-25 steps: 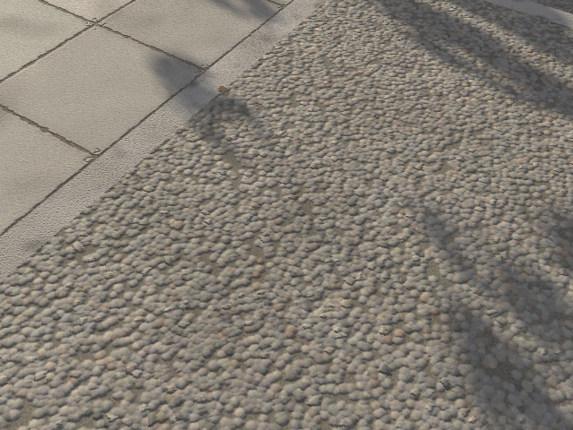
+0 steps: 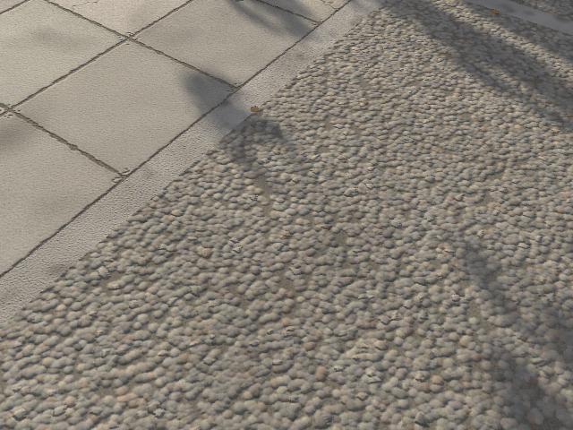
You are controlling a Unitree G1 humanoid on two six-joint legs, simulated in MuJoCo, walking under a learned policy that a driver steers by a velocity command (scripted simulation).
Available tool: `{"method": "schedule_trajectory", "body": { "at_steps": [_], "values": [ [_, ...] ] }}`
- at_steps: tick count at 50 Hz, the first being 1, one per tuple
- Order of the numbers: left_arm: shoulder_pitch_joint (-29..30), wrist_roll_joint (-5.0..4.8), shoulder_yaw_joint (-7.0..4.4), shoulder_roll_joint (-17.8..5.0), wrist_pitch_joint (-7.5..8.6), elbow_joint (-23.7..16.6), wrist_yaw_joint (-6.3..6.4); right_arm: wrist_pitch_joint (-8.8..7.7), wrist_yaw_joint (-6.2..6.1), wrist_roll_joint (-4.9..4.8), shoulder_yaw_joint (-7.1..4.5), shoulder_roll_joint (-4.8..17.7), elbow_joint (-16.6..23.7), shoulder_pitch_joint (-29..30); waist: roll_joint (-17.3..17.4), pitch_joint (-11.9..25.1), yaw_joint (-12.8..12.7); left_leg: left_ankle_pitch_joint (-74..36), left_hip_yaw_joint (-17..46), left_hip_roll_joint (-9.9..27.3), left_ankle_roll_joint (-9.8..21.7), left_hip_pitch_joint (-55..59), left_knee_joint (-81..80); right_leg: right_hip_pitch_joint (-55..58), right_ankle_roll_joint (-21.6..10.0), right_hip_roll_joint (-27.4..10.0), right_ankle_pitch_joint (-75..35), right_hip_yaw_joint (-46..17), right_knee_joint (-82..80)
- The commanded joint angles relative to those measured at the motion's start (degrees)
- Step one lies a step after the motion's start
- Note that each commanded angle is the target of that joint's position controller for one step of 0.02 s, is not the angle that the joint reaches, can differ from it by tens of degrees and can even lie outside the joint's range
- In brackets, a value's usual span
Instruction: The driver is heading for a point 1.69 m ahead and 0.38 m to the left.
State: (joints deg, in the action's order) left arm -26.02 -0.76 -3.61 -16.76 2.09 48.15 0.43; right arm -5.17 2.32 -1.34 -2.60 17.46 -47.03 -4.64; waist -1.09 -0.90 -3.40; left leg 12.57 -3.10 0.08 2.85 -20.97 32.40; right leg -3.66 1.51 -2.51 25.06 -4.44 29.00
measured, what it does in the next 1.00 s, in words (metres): walks ahead, turning left: right foot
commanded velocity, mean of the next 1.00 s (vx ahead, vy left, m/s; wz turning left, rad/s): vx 0.48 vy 0.00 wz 0.21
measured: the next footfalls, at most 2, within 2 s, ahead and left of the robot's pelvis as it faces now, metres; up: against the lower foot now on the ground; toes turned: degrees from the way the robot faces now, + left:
right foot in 0.50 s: +0.44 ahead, -0.12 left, +0.00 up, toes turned +0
left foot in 1.04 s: +0.68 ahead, +0.17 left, +0.00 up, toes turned +21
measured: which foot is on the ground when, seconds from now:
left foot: down 0.00-0.50, up 0.52-1.00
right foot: up 0.00-0.48, down 0.50-1.00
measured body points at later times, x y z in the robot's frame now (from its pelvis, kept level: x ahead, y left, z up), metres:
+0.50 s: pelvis +0.26 -0.01 -0.01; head +0.30 -0.02 +0.44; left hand +0.51 +0.21 -0.07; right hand +0.21 -0.30 -0.14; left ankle +0.05 +0.10 -0.72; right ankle +0.40 -0.12 -0.73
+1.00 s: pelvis +0.53 +0.02 +0.00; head +0.56 +0.05 +0.45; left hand +0.48 +0.31 -0.14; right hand +0.79 -0.15 -0.09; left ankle +0.65 +0.17 -0.71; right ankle +0.40 -0.12 -0.73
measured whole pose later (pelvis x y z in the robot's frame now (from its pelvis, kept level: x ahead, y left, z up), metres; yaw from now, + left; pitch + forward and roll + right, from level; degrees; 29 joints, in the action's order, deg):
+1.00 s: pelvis +0.53 +0.02 +0.00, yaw +16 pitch +1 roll -3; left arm -17.1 -0.9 -4.6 -16.7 3.4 50.0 0.5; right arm -1.5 3.2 -1.3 -2.5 14.9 -40.5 -4.6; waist 1.4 -3.0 -3.7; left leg 5.7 -2.6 4.1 4.2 -33.4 36.3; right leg 6.7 2.1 -0.7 22.6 16.5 15.9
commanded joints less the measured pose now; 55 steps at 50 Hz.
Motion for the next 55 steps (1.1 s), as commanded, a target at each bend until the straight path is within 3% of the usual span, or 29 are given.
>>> {"method": "schedule_trajectory", "body": {
  "at_steps": [1, 2, 3, 4, 6, 10, 14, 17, 20, 22, 23, 24, 25, 26, 27, 28, 29, 30, 33, 36, 41, 46, 49, 50, 51, 52, 53, 54, 55],
  "values": [
    [3.91, -0.56, 0.43, -0.9, 2.73, -8.96, 0.77, 0.04, -0.61, 1.08, -4.04, 15.79, -2.66, -21.96, 21.04, 10.69, 10.17, 21.07, 46.97, 22.56, 14.06, 36.08, -21.23, -36.53, -1.38, 6.19, 8.26, -0.06, 34.42],
    [5.35, -2.09, -0.84, -6.21, 3.22, -8.23, 0.81, -0.41, -0.41, 0.74, -2.81, 11.63, -1.57, -16.37, 13.02, 4.24, 8.6, 29.0, 45.93, 22.94, 13.56, 31.02, -22.98, -42.11, -2.29, 1.5, 5.25, -2.75, 41.19],
    [8.71, -2.37, -1.27, -7.78, 3.4, -8.5, 0.54, -0.66, -0.48, 0.66, -2.02, 8.53, -0.76, -13.1, 9.83, -0.89, 7.73, 24.75, 37.87, 20.59, 11.56, 25.91, -22.49, -43.4, -3.71, -1.13, -0.42, -1.58, 41.02],
    [9.2, -1.7, -1.17, -6.74, 3.32, -7.67, 0.53, -0.76, -0.44, 1.24, -1.54, 7.23, -0.03, -10.44, 6.38, -2.12, 6.31, 17.3, 31.32, 17.59, 10.19, 22.17, -22.51, -41.46, -3.97, -3.14, -5.29, -0.82, 39.49],
    [9.12, -0.39, -1.29, -5.28, 2.94, -7.12, 0.09, -0.71, -0.57, 2.07, -1.08, 5.76, 0.52, -8.44, 6.54, -2.28, 4.3, 6.26, 22.46, 13.54, 8.8, 17.24, -23.8, -36.88, -3.71, -5.41, -10.98, -0.45, 35.08],
    [13.36, 0.5, -0.91, -3.64, 2.33, -8.57, -0.22, -0.96, -1.3, 1.26, -1.24, 6.51, -0.52, -10.93, 4.16, -2.81, 4.45, -9.17, 14.27, 11.8, 9.9, 16.72, -26.1, -38.29, -1.19, -5.35, -18.16, 1.8, 26.16],
    [22.27, 0.14, 0.42, -1.14, 3.13, -11.37, -1.06, -0.3, -2.15, 0.81, -1.35, 7.6, -1.62, -13.86, 4.31, -3.97, 7.01, -13.93, 8.11, 9.73, 8.55, 15.46, -26.79, -34.4, -0.36, -3.33, -28.76, 4.25, 10.0],
    [27.79, -0.33, 0.82, -1.11, 3.56, -13.19, -2.19, 0.23, -2.33, 0.36, -1.46, 8.12, -3.03, -17.65, 3.75, -5.29, 8.76, -13.79, 7.62, 11.32, 8.61, 17.88, -26.28, -32.92, -1.0, -1.8, -31.7, 4.95, 3.93],
    [30.44, -0.47, 0.67, -2.22, 3.89, -14.72, -3.28, 1.15, -2.49, 0.11, -1.76, 8.48, -4.0, -19.24, 4.1, -5.43, 8.02, -18.96, 7.82, 14.0, 7.75, 24.4, -23.03, -33.73, -3.19, -0.97, -28.16, 4.3, 0.43],
    [28.28, -0.26, -0.02, -4.06, 3.95, -14.55, -3.45, 1.67, -2.69, 0.16, -2.16, 9.47, -4.05, -19.19, 5.37, -2.91, 5.76, -31.58, 8.15, 14.58, 6.68, 27.15, -17.85, -28.37, -4.89, 0.95, -23.46, 5.12, -0.45],
    [23.9, -0.17, -0.86, -5.72, 3.93, -13.68, -3.16, 1.99, -2.77, 0.28, -2.35, 10.21, -3.96, -18.77, 6.51, 0.42, 2.9, -41.81, 8.06, 13.92, 6.09, 27.41, -11.97, -21.69, -6.12, 2.71, -21.26, 6.19, -0.6],
    [14.76, -0.23, -2.17, -8.12, 3.86, -11.22, -2.58, 2.39, -2.82, 0.54, -2.04, 9.73, -3.57, -17.73, 6.17, 6.31, -2.16, -45.72, 6.4, 11.28, 4.58, 24.06, -1.37, -8.79, -7.92, 3.38, -22.82, 7.07, -1.94],
    [3.83, 0.65, -3.23, -11.71, 3.6, -9.1, -1.72, 2.24, -2.86, 1.64, -0.98, 7.32, -1.87, -17.67, 2.33, 15.56, -6.06, -30.58, 5.55, 8.29, 2.87, 10.87, 15.36, 11.39, -11.18, -6.15, -23.84, -2.49, 1.95],
    [1.35, 1.24, -3.94, -15.64, 3.46, -7.79, -1.92, 1.15, -2.25, 1.15, 1.49, -1.63, -1.21, -27.13, -13.99, 25.72, -0.83, 14.92, 5.46, -2.36, -0.59, -11.8, 36.28, 31.86, -20.08, -21.59, -10.12, -30.84, -3.01],
    [1.09, 1.04, -2.47, -9.13, 3.33, -8.23, -1.78, 0.23, -2.04, -0.56, -0.18, 5.65, -2.23, -22.71, -9.06, 24.46, -4.16, 19.75, 12.66, -1.15, -0.33, -17.02, 42.67, 28.37, -18.58, -21.27, -2.55, -36.47, -9.93],
    [5.55, 0.87, -1.64, -7.24, 3.39, -8.13, -1.5, -0.13, -2.07, -2.0, -1.38, 8.75, 0.18, -16.47, -6.85, 13.3, -3.55, 15.25, 11.34, 1.52, -0.11, -20.66, 43.57, 19.86, -15.54, -19.3, -4.55, -26.32, -11.7],
    [9.43, 0.86, -1.25, -6.07, 3.52, -8.08, -1.41, -0.23, -2.44, -1.75, -1.29, 7.99, 0.93, -13.58, -3.04, 8.04, -1.57, 10.04, 9.74, 4.36, -0.37, -19.2, 41.23, 11.3, -14.12, -17.09, -10.32, -19.11, -13.44],
    [12.14, 1.06, -0.92, -4.48, 3.82, -7.79, -1.57, 0.11, -2.65, -0.81, -1.52, 7.07, 0.99, -12.55, -2.17, 4.34, 0.24, 6.89, 9.55, 5.94, -0.78, -17.25, 38.25, 4.55, -13.24, -14.86, -15.11, -13.55, -15.42],
    [15.39, 1.44, -0.94, -2.94, 5.23, -6.49, -1.84, 2.6, -2.74, -0.82, -1.56, 3.42, -0.08, -16.41, -3.59, 1.94, 4.13, 3.12, 9.62, 8.25, -1.71, -10.74, 35.2, -4.56, -12.91, -12.25, -20.17, -3.85, -20.7],
    [15.63, 1.54, -1.6, -4.57, 5.82, -4.67, -1.48, 3.93, -2.96, -0.31, -1.64, 2.54, 2.02, -12.92, -2.56, -1.55, 4.66, -1.81, 10.29, 9.0, -2.72, -15.22, 30.53, -6.49, -13.07, -12.33, -23.94, 2.39, -23.12],
    [13.91, 1.47, -2.22, -6.99, 4.88, -3.13, -0.28, 2.84, -1.17, 0.09, -1.04, 1.36, 4.95, -4.58, -0.84, -3.43, 1.91, -15.64, 6.32, 7.89, -2.75, -16.02, 13.71, -3.21, -11.5, -10.51, -27.45, 11.56, -23.6],
    [9.1, 0.11, -3.1, -9.29, 2.76, -0.93, 0.13, 2.72, 0.57, 0.08, -0.65, 1.21, 9.66, 3.78, -0.18, -5.52, -0.97, -12.25, 2.33, 6.51, -0.5, -19.44, 5.21, 7.24, -10.55, -13.83, -31.83, 14.59, -20.05],
    [10.38, -0.63, -3.72, -11.44, 1.35, -1.17, 0.51, 3.12, 1.12, 0.06, -1.81, 3.44, 11.08, 1.61, -2.71, -1.99, 2.1, -3.84, -1.82, 2.21, 2.48, -13.04, 4.18, 11.16, -8.66, -14.51, -54.01, 16.69, -10.92],
    [11.14, -0.84, -3.87, -12.06, 0.82, -1.47, 0.66, 3.36, 1.04, -0.07, -2.84, 5.12, 10.36, -3.14, -3.49, 1.2, 5.07, -1.34, -3.36, -0.26, 3.9, -6.63, 4.2, 10.85, -7.93, -13.97, -62.13, 17.43, -3.46],
    [12.28, -1.15, -3.65, -11.82, 0.41, -1.82, 0.76, 3.51, 0.56, -0.28, -4.52, 7.75, 8.37, -11.69, -2.7, 5.66, 10.09, -3.66, -4.08, -3.06, 5.91, 5.38, 0.84, 6.95, -6.25, -12.01, -63.18, 18.95, 8.11],
    [11.5, -0.13, -2.75, -9.78, 0.72, -2.62, 0.97, 4.13, -0.6, -0.4, -6.7, 12.45, 5.93, -21.36, 1.93, 10.92, 14.03, -4.71, 4.16, 0.19, 8.78, 23.03, -0.69, -6.12, -3.45, -9.62, -48.53, 19.07, 25.07],
    [6.38, 2.0, -0.1, -0.81, 2.2, -5.85, 0.27, 3.83, -1.08, -0.73, -7.52, 18.7, 6.27, -19.34, 17.35, 14.27, 6.28, 4.64, 36.6, 14.45, 19.05, 40.4, -5.98, -32.57, 0.4, 2.5, 5.61, 14.48, 45.15],
    [11.15, 0.01, -0.24, -4.71, 4.64, -6.55, -0.51, 2.68, -0.57, 0.01, -6.08, 14.64, 8.71, -20.48, 10.36, 22.34, 9.89, 11.93, 52.16, 19.14, 22.04, 44.44, -14.92, -39.2, -0.46, 4.32, 10.32, 0.02, 51.78],
    [16.87, -2.17, -1.04, -7.73, 5.84, -8.31, -0.99, 1.79, -0.3, 0.51, -5.1, 11.04, 8.15, -18.7, 7.05, 14.45, 10.8, 8.38, 44.42, 18.03, 18.83, 40.08, -16.71, -44.19, -1.87, 1.51, 4.72, -0.86, 50.93]
  ]
}}
Velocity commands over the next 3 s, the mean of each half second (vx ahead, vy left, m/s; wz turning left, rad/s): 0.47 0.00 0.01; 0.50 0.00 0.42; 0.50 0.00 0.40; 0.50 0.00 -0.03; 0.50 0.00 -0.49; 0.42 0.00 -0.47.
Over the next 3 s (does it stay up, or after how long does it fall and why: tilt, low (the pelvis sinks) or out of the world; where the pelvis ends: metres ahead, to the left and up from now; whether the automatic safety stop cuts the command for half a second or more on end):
stays up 1.57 0.35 0.01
